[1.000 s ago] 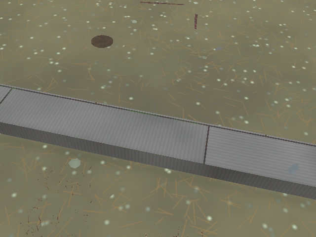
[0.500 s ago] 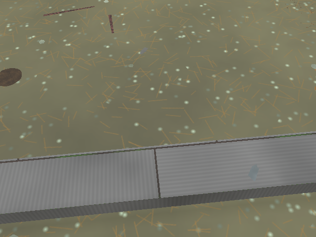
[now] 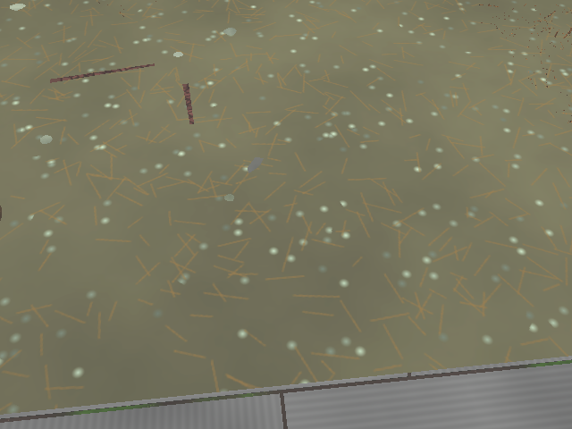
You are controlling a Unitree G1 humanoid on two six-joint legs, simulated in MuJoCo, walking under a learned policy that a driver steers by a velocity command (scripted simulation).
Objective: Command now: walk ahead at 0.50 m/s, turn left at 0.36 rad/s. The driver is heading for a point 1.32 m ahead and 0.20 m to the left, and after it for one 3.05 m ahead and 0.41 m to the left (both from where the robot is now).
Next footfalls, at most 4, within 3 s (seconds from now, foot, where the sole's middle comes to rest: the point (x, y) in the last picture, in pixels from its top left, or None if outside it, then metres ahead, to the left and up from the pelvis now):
0.42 right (346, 424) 0.45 -0.11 -0.68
0.96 left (222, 340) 0.64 0.16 -0.68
1.50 right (254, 221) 0.99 0.10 -0.68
2.06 left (210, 138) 1.31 0.25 -0.68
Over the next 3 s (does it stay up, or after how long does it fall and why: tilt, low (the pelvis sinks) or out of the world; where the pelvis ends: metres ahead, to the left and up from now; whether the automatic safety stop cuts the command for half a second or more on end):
stays up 1.25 0.15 0.10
